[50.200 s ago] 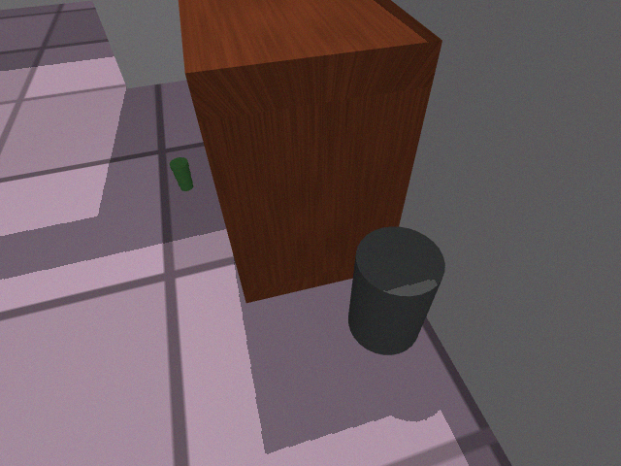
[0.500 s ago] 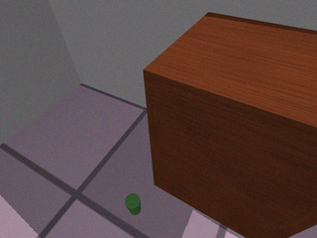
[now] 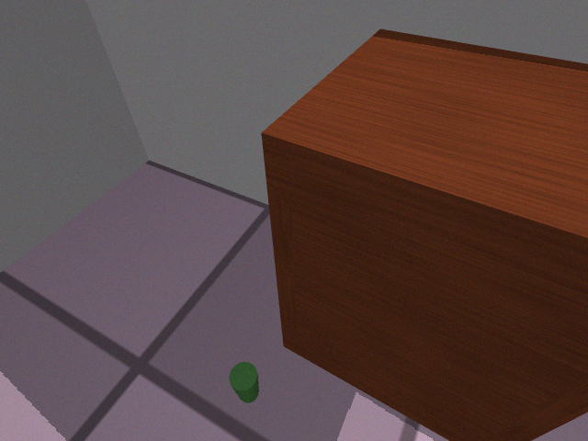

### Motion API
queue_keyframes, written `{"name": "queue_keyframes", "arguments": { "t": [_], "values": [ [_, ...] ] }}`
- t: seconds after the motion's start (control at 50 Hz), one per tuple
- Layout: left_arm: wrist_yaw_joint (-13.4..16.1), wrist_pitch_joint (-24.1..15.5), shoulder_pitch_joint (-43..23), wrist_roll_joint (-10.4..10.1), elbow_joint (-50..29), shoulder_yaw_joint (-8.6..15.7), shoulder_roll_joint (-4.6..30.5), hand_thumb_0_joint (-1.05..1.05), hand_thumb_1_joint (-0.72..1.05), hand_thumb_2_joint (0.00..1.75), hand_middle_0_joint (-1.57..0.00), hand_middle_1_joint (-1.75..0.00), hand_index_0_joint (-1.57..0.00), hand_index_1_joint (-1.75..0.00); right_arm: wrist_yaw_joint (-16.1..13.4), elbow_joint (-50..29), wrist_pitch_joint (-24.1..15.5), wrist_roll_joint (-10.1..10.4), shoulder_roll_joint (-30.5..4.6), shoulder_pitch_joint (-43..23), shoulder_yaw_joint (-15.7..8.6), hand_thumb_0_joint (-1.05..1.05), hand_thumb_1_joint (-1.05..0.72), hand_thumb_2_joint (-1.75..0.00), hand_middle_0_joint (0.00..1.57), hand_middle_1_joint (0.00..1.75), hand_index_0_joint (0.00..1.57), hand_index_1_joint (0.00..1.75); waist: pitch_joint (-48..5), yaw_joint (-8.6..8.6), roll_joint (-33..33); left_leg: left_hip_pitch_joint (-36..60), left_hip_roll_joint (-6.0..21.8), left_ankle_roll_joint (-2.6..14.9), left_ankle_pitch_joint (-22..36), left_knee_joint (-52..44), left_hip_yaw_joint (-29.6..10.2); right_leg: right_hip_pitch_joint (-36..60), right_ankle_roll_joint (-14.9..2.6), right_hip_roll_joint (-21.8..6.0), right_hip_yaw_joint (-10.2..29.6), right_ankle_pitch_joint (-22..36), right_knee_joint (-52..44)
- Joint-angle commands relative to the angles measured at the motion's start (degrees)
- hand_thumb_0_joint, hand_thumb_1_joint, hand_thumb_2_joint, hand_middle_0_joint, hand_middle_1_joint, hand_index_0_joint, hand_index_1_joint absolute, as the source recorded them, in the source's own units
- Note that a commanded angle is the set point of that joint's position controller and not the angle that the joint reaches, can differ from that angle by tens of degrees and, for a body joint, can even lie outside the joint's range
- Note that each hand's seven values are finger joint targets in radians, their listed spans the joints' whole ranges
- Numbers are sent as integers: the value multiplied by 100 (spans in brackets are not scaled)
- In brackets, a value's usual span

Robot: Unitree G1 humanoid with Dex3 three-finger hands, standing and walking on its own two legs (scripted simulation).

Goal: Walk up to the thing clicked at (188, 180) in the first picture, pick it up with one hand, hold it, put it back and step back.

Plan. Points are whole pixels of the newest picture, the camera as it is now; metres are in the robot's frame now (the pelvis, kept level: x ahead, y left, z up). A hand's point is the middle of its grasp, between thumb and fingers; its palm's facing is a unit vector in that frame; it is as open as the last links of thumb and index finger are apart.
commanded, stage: stand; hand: left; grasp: from above
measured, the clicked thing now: (246, 384) +0.44 +0.20 -0.71
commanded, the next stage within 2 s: step back in 0.06 s
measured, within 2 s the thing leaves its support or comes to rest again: neither
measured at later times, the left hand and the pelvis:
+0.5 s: hand out of the picture +0.08 +0.30 -0.18, palm faces -0.05 -0.93 -0.36, open 7.4 cm; pelvis -0.07 +0.04 -0.02, yaw -1 degrees
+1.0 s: hand out of the picture -0.07 +0.29 -0.15, palm faces -0.07 -0.91 -0.41, open 7.4 cm; pelvis -0.18 +0.03 -0.02, yaw -5 degrees
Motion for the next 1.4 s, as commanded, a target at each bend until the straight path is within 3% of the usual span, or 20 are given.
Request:
{"name": "queue_keyframes", "arguments": {
  "t": [0.0,0.04,0.12,0.26,0.32,0.36,0.48,0.68,0.76,0.78,0.8,0.82,0.84,0.92,1.04,1.12,1.16,1.18,1.26,1.38],
  "values": [
    [52,-128,-257,-3,-341,219,1262,0,90,90,-20,-30,-20,-30,-65,-351,-130,-20,-1145,-184,-184,0,-90,-90,20,30,20,30,-297,-7,-67,12,682,146,330,-242,-543,-98,-104,-705,619,525,-324],
    [56,-59,-223,-91,-530,478,1659,0,90,90,-20,-30,-20,-30,-40,-473,-15,-25,-1472,-351,-316,0,-90,-90,20,30,20,30,453,32,-68,-519,539,251,863,377,-610,-658,-141,-631,751,1387,83],
    [81,-2,-94,-77,-847,543,1634,0,90,90,-20,-30,-20,-30,-26,-722,60,51,-1337,-75,-345,0,-90,-90,20,30,20,30,-442,-41,-232,-400,427,334,1019,1040,-404,-394,-456,-807,883,1752,420],
    [71,148,-659,98,-1522,640,1876,0,90,90,-20,-30,-20,-30,35,-1014,251,-3,-1258,484,-492,0,-90,-90,20,30,20,30,-653,-150,-1121,-454,-199,348,-1592,2777,-289,-1340,-1283,-1733,1541,1498,519],
    [60,229,-788,38,-1719,562,1575,0,90,90,-20,-30,-20,-30,33,-1089,188,2,-1420,671,-534,0,-90,-90,20,30,20,30,-548,-256,-434,-610,374,564,593,1610,-714,-1340,-700,-891,822,858,1688],
    [118,316,-584,-3,-1754,503,1180,0,90,90,-20,-30,-20,-30,3,-1268,96,-103,-2053,361,-663,0,-90,-90,20,30,20,30,-339,-159,1181,-459,1771,1165,2618,288,-2576,-2099,-187,693,624,-2243,3542],
    [155,415,165,-33,-1645,550,1347,0,90,90,-20,-30,-20,-30,-191,-1705,21,-141,-1620,-208,-587,0,-90,-90,20,30,20,30,-526,216,692,-56,1147,1017,2795,880,-1423,-2437,-105,679,1348,-1724,5187],
    [107,264,215,37,-2007,623,1262,0,90,90,-20,-30,-20,-30,-194,-1929,94,-80,-1641,315,-645,0,-90,-90,20,30,20,30,-842,-177,796,572,1362,1369,2505,1291,-1398,-1765,126,202,630,-1817,2756],
    [69,203,899,113,-1708,684,1228,0,90,90,-20,-30,-20,-30,-145,-2026,170,-13,-1695,-76,-639,0,-90,-90,20,30,20,30,-961,169,667,-435,1217,959,1266,1580,-1243,-458,-142,179,343,-338,780],
    [73,162,931,165,-1734,742,1433,0,90,90,-20,-30,-20,-30,-127,-2041,170,43,-1556,-97,-584,0,-90,-90,20,30,20,30,-953,185,228,-1025,938,663,656,1833,-1090,-191,-314,-172,996,124,729],
    [56,143,804,190,-1848,824,1756,0,90,90,-20,-30,-20,-30,-106,-2144,166,56,-1399,-184,-528,0,-90,-90,20,30,20,30,-723,157,-643,-1876,231,313,-370,2504,-713,-173,-770,-957,2215,496,540],
    [34,181,312,148,-2034,899,2181,0,90,90,-20,-30,-20,-30,-153,-2117,206,56,-1271,-277,-543,0,-90,-90,20,30,20,30,-299,293,-1651,-1869,-651,64,-2403,3880,-323,-1274,-1756,-2034,3206,479,-20],
    [58,136,-125,197,-2296,902,2217,0,90,90,-20,-30,-20,-30,-177,-2048,237,25,-1437,-94,-616,0,-90,-90,20,30,20,30,0,160,-1571,-1625,-473,0,-2709,4901,-877,-1955,-1958,-2315,3531,721,-12],
    [116,138,-319,137,-2419,769,1464,0,90,90,-20,-30,-20,-30,-149,-1831,183,92,-1337,276,-495,0,-90,-90,20,30,20,30,58,-23,-819,-2123,-909,37,-1982,5099,-969,-1078,-1165,-1051,1500,1989,635],
    [125,255,231,161,-2512,759,1424,0,90,90,-20,-30,-20,-30,-208,-1994,67,51,-1247,440,-410,0,-90,-90,20,30,20,30,-633,253,-1121,-2093,-344,-77,-2048,2664,-487,605,-1129,-1101,1427,2392,1290],
    [47,399,148,49,-2613,708,1503,0,90,90,-20,-30,-20,-30,-181,-1850,-5,-73,-1251,803,-541,0,-90,-90,20,30,20,30,-793,56,-885,-677,-173,128,212,380,-342,-146,-674,-756,1153,1684,2019],
    [25,406,216,3,-2707,622,1135,0,90,90,-20,-30,-20,-30,-161,-1968,-5,-204,-2078,576,-732,0,-90,-90,20,30,20,30,-703,115,1046,206,1662,903,1438,346,-2708,-2289,-155,455,509,-1645,3252],
    [120,397,-318,76,-2757,738,1376,0,90,90,-20,-30,-20,-30,-144,-2069,2,-172,-2452,535,-803,0,-90,-90,20,30,20,30,-462,-337,1440,-966,2388,1764,1563,183,-3306,-1990,-10,503,903,-2765,4281],
    [63,402,360,-24,-2388,764,1381,0,90,90,-20,-30,-20,-30,-213,-2220,-48,-159,-1644,-199,-573,0,-90,-90,20,30,20,30,-225,304,702,-673,1227,1206,2285,739,-1382,-2346,-93,711,1324,-1825,5588],
    [51,321,272,66,-2495,739,1249,0,90,90,-20,-30,-20,-30,-229,-2256,14,-87,-1614,398,-643,0,-90,-90,20,30,20,30,-474,-102,924,308,1381,1497,2363,1156,-1393,-2300,220,411,997,-2018,4116]
  ]
}}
